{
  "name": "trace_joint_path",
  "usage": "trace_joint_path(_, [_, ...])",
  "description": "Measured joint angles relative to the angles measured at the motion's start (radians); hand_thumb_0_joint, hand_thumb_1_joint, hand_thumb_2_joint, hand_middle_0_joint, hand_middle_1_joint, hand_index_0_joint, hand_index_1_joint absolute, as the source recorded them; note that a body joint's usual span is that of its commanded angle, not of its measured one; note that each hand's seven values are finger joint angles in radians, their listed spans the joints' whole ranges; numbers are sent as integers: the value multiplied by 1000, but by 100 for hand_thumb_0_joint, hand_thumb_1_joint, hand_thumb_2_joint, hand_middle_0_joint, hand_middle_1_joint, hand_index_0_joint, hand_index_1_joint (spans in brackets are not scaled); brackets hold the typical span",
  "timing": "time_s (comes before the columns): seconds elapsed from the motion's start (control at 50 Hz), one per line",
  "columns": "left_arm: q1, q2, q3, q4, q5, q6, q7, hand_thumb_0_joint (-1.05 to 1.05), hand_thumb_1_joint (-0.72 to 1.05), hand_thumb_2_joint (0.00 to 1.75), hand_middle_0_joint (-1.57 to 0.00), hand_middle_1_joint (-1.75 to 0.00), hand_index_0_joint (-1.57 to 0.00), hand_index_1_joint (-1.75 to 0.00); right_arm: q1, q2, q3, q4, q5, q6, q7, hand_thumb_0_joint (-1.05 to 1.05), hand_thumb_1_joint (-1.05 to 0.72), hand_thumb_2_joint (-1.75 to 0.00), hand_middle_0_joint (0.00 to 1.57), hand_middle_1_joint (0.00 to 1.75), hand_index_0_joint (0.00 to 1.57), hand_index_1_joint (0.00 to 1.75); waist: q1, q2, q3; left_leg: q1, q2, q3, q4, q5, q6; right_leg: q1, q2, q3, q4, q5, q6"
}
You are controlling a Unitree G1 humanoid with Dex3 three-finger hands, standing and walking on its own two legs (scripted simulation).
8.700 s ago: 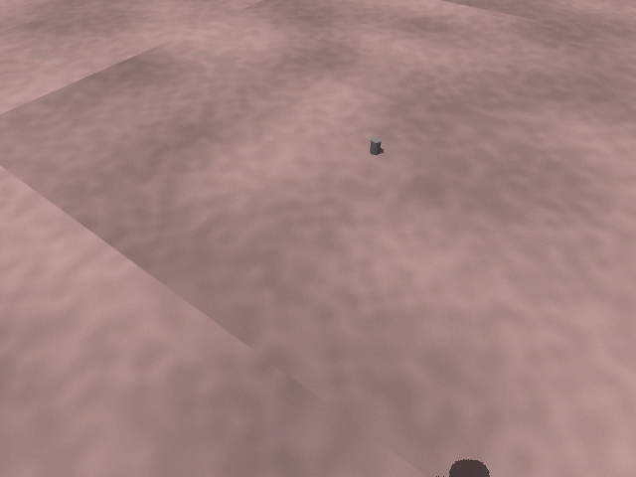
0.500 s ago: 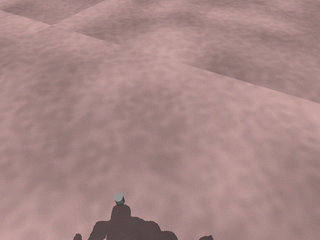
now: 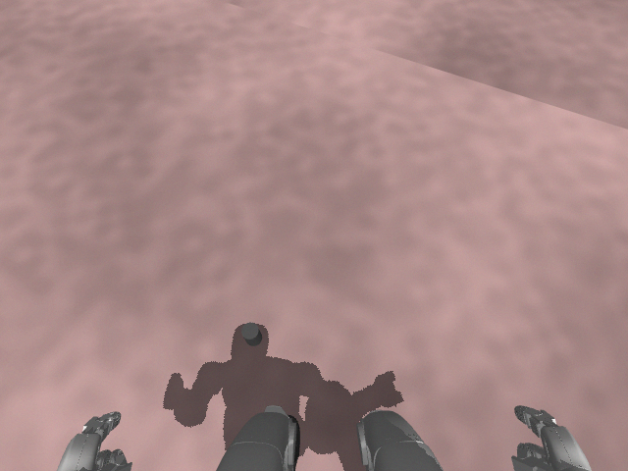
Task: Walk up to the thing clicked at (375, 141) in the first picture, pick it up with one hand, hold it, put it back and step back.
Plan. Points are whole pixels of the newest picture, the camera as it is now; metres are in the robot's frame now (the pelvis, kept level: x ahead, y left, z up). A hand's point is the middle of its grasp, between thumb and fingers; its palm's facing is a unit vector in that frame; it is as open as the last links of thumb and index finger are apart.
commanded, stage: walk up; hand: left
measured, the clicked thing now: (252, 334) +0.47 +0.23 -0.70
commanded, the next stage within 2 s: stand in 1.66 s
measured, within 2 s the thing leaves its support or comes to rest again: neither
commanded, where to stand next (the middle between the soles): +0.07 +0.00 m, yaw -1 degrees
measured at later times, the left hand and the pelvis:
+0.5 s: hand out of the picture +0.00 +0.27 -0.13, palm faces -0.01 -0.92 -0.38, open 7.4 cm; pelvis -0.05 +0.00 +0.01, yaw +1 degrees
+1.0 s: hand out of the picture +0.03 +0.26 -0.12, palm faces +0.04 -0.90 -0.42, open 7.4 cm; pelvis -0.05 -0.01 +0.01, yaw +2 degrees
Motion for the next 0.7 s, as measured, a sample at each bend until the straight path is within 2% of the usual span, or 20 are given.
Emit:
trace_joint_path(0.08, [25,-17,4,12,22,-4,-24,1,90,90,-20,-30,-20,-30,-12,-15,-1,-16,-13,-8,-3,1,-90,-89,20,30,20,30,1,2,-31,-30,26,20,8,13,-4,70,-18,-57,-217,23,9])
trace_joint_path(0.12, [45,-21,10,22,36,-6,-36,1,90,90,-20,-30,-20,-30,-8,-27,-1,-18,-13,-7,-2,0,-90,-89,20,30,20,30,3,5,-55,-56,38,26,32,12,-15,137,-22,-80,-385,82,2])
trace_joint_path(0.16, [60,-39,19,40,56,-10,-43,1,90,90,-20,-30,-21,-30,-5,-44,-6,-4,-8,-2,-5,0,-90,-89,20,30,20,30,-5,47,-59,-77,60,-10,77,-27,-19,160,9,-110,-434,122,-13])
trace_joint_path(0.2, [86,-39,17,46,70,-8,-52,1,90,90,-20,-30,-21,-30,17,-39,-11,32,-4,5,-16,0,-91,-89,20,30,20,30,9,26,-81,-95,5,-54,170,-197,-18,152,-6,-104,-424,126,-24])
trace_joint_path(0.22, [96,-40,18,52,70,-9,-53,1,90,90,-20,-30,-21,-30,28,-40,-11,50,-2,6,-18,0,-91,-89,20,30,20,30,19,14,-87,-100,-25,-74,236,-236,-17,155,-17,-95,-432,135,-25])
trace_joint_path(0.24, [102,-45,17,60,69,-11,-51,1,90,90,-20,-30,-21,-30,40,-46,-12,64,3,2,-18,1,-91,-89,20,30,20,30,23,12,-90,-102,-47,-92,295,-244,-17,161,-25,-93,-450,148,-23])
trace_joint_path(0.28, [111,-53,19,74,72,-15,-51,1,90,90,-20,-30,-21,-30,65,-56,-14,89,11,-12,-18,1,-91,-89,20,30,20,30,25,14,-97,-81,-61,-100,339,-230,-17,172,-37,-95,-490,176,-18])
trace_joint_path(0.32, [121,-52,22,78,79,-18,-57,1,90,90,-20,-30,-21,-30,97,-59,-11,112,9,-27,-13,1,-91,-89,20,30,20,30,27,12,-110,-21,-42,-72,280,-231,-23,180,-46,-99,-522,195,-15])
trace_joint_path(0.38, [137,-38,24,69,82,-21,-69,1,90,90,-20,-30,-21,-30,148,-57,-5,152,-1,-40,-1,1,-91,-89,20,30,20,30,27,1,-140,108,-9,-14,82,-245,-25,185,-62,-117,-538,199,-12])
trace_joint_path(0.4, [143,-31,23,64,78,-20,-74,1,90,90,-20,-30,-21,-30,163,-55,-4,162,-5,-47,1,1,-91,-89,20,30,20,30,26,-3,-150,159,-6,1,-9,-221,-20,181,-68,-122,-530,194,-8])
trace_joint_path(0.42, [145,-21,22,62,76,-17,-77,1,90,90,-20,-30,-21,-30,170,-48,-7,171,-9,-55,1,1,-91,-89,20,30,20,30,25,-20,-151,187,-18,10,-68,-147,-13,175,-83,-120,-512,184,-3])
trace_joint_path(0.44, [147,-11,23,63,71,-13,-78,1,90,90,-20,-30,-21,-30,175,-37,-8,175,-16,-65,0,1,-91,-89,20,30,20,30,29,-45,-146,201,-34,24,-87,-113,-7,166,-94,-96,-481,163,-10])
trace_joint_path(0.48, [152,-8,24,84,67,-6,-76,1,90,90,-20,-30,-21,-30,193,-31,-5,165,-22,-86,6,1,-91,-89,20,30,20,30,15,-44,-159,204,-32,23,-87,-113,9,123,-66,-68,-379,84,-10])
trace_joint_path(0.5, [153,-4,23,93,65,-3,-77,1,90,90,-20,-30,-20,-30,201,-27,-2,159,-20,-95,7,1,-91,-89,20,30,20,30,6,-41,-161,212,-25,17,-98,-111,15,100,-50,-58,-328,76,-10])
trace_joint_path(0.54, [152,10,25,102,58,-7,-81,1,90,90,-20,-30,-20,-30,216,-18,6,150,-15,-110,5,1,-91,-89,20,30,20,30,-5,-46,-161,238,-14,11,-135,-94,10,61,-42,-45,-281,105,-11])
trace_joint_path(0.58, [151,21,28,105,54,-17,-86,1,90,90,-20,-30,-20,-30,228,-16,11,143,-13,-115,6,1,-90,-89,20,30,20,30,-11,-46,-162,256,-1,6,-161,-82,0,37,-57,-52,-305,142,-6])
trace_joint_path(0.64, [147,26,29,114,47,-33,-88,1,90,90,-20,-30,-20,-30,224,-24,14,143,-16,-99,7,1,-90,-89,20,30,20,30,-17,-33,-165,263,21,2,-155,-91,-17,51,-81,-70,-444,205,9])
trace_joint_path(0.7, [136,27,27,126,43,-49,-75,1,90,90,-20,-30,-20,-30,204,-35,15,139,-9,-64,9,1,-90,-89,20,30,20,30,-18,-17,-168,229,39,-4,-67,-143,-38,116,-79,-84,-607,329,15])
